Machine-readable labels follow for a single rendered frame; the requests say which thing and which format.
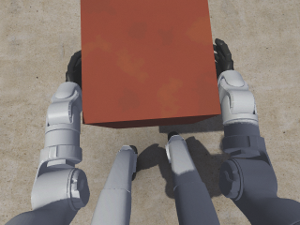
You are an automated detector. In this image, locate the robot left thigh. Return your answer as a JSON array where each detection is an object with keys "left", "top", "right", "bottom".
[{"left": 90, "top": 149, "right": 138, "bottom": 225}]

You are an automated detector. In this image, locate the robot left upper arm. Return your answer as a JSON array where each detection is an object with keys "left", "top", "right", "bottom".
[{"left": 5, "top": 168, "right": 90, "bottom": 225}]

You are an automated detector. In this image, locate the robot left hand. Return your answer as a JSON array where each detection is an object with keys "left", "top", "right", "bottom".
[{"left": 66, "top": 50, "right": 83, "bottom": 90}]

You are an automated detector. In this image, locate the carton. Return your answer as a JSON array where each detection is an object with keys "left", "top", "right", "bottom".
[{"left": 80, "top": 0, "right": 221, "bottom": 129}]

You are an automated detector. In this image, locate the left robot forearm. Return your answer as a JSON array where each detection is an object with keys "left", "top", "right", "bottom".
[{"left": 31, "top": 82, "right": 83, "bottom": 208}]

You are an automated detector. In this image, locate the robot right foot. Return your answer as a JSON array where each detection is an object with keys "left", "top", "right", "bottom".
[{"left": 168, "top": 131, "right": 179, "bottom": 141}]

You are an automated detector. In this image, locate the right robot forearm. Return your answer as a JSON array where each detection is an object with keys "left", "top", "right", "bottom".
[{"left": 217, "top": 69, "right": 278, "bottom": 193}]

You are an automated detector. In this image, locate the robot right hand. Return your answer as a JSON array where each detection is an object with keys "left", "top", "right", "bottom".
[{"left": 213, "top": 38, "right": 234, "bottom": 80}]

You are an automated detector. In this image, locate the robot right upper arm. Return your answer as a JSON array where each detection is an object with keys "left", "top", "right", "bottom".
[{"left": 218, "top": 158, "right": 300, "bottom": 225}]

